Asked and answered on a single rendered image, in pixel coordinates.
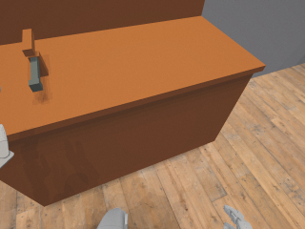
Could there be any right robot hand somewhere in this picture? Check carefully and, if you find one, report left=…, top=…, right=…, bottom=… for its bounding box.
left=223, top=204, right=253, bottom=229

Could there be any counter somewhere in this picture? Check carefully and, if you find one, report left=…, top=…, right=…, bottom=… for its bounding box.
left=0, top=0, right=266, bottom=207

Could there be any left robot hand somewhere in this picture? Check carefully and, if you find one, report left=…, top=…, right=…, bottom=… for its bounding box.
left=0, top=87, right=14, bottom=169

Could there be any tap lever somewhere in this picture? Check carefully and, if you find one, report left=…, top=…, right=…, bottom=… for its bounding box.
left=29, top=56, right=43, bottom=93

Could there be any robot left thigh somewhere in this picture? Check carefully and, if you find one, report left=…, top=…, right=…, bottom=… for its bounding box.
left=96, top=209, right=129, bottom=229

